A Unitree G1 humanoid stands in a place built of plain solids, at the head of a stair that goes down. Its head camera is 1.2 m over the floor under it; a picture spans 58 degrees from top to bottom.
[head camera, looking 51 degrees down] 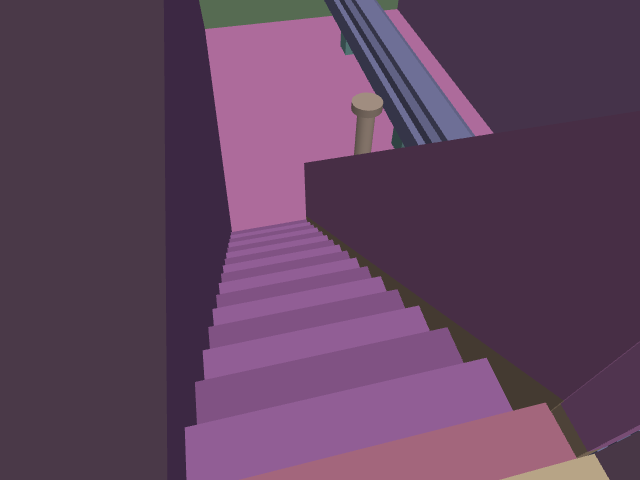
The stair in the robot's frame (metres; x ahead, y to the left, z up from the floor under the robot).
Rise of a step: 0.20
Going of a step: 0.22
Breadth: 1.01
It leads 13 degrees to the left of straight ahead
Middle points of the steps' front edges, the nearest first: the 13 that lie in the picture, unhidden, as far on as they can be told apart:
0.29 -0.13 0.00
0.50 -0.08 -0.19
0.72 -0.03 -0.39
0.94 0.02 -0.59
1.15 0.07 -0.78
1.37 0.12 -0.98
1.59 0.17 -1.17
1.80 0.22 -1.37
2.02 0.27 -1.56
2.23 0.32 -1.76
2.45 0.37 -1.95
2.67 0.42 -2.15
2.88 0.47 -2.34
